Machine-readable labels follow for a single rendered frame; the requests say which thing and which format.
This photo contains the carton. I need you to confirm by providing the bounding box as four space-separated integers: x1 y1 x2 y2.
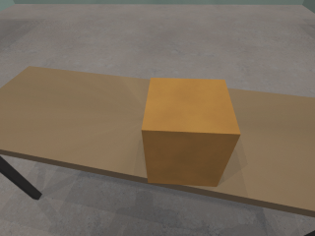
141 78 241 187

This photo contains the table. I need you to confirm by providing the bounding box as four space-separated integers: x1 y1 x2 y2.
0 66 315 236

